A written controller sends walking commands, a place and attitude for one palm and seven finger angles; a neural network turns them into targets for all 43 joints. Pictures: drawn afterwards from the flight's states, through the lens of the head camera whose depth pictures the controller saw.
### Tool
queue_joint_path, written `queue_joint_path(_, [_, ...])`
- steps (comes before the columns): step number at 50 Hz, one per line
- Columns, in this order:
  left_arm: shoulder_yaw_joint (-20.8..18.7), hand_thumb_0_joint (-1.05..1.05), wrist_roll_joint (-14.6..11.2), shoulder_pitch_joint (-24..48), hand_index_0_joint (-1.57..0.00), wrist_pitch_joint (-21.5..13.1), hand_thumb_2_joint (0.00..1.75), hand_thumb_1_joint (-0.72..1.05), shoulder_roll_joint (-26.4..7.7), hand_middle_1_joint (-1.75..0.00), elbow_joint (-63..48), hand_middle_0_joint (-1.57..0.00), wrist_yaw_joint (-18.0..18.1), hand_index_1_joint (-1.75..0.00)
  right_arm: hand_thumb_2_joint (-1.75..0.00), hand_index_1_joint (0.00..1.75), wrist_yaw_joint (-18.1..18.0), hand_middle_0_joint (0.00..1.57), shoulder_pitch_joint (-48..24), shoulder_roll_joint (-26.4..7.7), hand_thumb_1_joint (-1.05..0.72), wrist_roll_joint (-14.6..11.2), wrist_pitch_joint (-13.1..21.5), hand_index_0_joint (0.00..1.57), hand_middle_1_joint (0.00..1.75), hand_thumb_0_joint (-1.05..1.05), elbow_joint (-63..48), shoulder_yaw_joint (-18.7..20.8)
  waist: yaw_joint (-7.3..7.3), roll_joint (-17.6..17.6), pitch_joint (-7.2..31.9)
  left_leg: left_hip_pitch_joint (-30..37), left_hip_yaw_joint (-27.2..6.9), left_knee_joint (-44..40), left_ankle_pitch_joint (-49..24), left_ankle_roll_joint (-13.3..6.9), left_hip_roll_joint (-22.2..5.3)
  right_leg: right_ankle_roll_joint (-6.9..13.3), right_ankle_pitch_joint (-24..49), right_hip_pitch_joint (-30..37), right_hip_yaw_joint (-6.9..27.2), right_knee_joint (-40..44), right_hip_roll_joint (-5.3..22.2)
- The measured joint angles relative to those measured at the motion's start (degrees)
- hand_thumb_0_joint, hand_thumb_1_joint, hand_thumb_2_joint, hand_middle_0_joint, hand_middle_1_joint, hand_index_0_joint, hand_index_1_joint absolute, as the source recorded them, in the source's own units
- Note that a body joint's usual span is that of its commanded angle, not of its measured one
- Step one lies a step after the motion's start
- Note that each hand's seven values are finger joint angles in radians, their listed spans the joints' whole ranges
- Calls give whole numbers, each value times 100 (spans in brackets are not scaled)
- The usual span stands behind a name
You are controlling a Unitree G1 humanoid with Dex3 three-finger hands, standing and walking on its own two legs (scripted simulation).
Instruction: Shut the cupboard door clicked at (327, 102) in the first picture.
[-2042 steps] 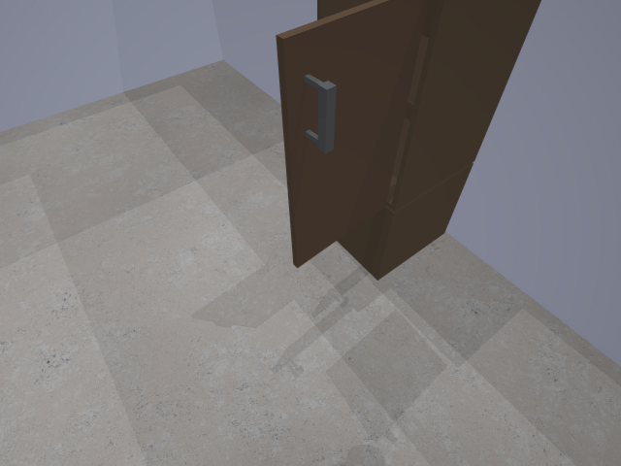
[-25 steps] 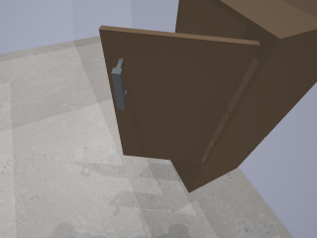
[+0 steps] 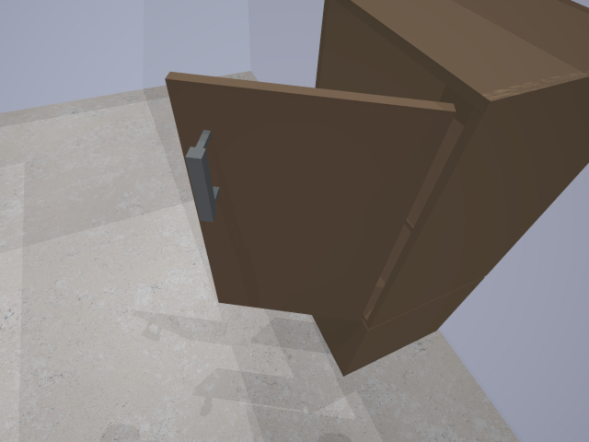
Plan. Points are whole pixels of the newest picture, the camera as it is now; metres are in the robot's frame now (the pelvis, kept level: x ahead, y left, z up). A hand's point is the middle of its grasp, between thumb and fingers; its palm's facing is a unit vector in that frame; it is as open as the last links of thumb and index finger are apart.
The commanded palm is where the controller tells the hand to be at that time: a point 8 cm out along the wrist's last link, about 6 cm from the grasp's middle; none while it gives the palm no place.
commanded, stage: come to a stop and stand still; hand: left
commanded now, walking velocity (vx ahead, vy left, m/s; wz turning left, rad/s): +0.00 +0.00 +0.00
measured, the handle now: (206, 177) +0.43 +0.17 +0.11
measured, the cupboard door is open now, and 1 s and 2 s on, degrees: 59 59 59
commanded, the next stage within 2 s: look again from close up in 0.66 s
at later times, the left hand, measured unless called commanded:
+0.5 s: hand out of the picture +0.00 +0.17 -0.18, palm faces -0.01 -0.98 -0.19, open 7.4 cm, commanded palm none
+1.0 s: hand out of the picture +0.02 +0.16 -0.17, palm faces -0.03 -0.97 -0.22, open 7.4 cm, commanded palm none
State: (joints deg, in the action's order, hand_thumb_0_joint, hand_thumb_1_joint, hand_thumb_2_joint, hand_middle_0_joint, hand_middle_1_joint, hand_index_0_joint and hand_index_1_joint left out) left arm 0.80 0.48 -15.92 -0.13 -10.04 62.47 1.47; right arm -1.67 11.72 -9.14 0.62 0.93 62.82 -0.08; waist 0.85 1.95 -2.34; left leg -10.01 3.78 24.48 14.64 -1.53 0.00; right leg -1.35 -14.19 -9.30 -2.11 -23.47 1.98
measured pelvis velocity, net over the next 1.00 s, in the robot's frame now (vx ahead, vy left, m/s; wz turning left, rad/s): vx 0.01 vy -0.01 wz -0.03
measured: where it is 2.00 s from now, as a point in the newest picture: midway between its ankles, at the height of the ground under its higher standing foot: outside the picture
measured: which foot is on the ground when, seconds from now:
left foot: down 0.00-1.00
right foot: down 0.00-1.00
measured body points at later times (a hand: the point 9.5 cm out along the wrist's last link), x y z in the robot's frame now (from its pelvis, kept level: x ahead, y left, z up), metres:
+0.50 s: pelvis +0.00 +0.00 -0.01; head +0.02 +0.00 +0.44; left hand +0.00 +0.22 -0.17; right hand +0.01 -0.23 -0.16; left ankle -0.02 +0.10 -0.74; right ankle -0.02 -0.13 -0.74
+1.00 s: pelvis +0.01 -0.01 +0.00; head +0.03 -0.03 +0.44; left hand +0.02 +0.21 -0.16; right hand +0.01 -0.23 -0.17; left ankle -0.02 +0.10 -0.74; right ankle -0.02 -0.13 -0.74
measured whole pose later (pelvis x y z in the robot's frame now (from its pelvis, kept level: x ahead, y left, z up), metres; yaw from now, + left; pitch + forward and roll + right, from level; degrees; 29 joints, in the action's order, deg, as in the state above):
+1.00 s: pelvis +0.01 -0.01 +0.00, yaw -2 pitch +0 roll +1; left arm 1.2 0.4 -14.8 -0.5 -8.9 63.2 2.0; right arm -1.4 15.2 -9.5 0.8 1.2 63.2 -0.8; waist -0.2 -1.0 -2.7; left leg -9.3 5.3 25.6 16.2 -0.6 -0.3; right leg -0.3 -17.4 -11.1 -0.5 -28.7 1.7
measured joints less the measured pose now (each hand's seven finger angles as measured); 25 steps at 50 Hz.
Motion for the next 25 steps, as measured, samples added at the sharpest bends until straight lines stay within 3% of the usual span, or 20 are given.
queue_joint_path(19, [9,0,-7,-4,-20,-36,90,91,85,-30,179,-20,61,-30,-90,29,-35,20,247,116,-92,-3,-14,20,30,1,359,-56,-34,18,35,231,-19,-182,-24,84,-53,76,-17,204,-21,121,-60])
queue_joint_path(25, [64,0,19,1,-20,-99,90,91,154,-30,83,-20,105,-30,-90,29,31,20,410,-28,-92,26,28,20,30,1,-114,-24,-135,-267,0,-239,-34,525,284,34,-82,55,-234,-186,-30,-422,-58])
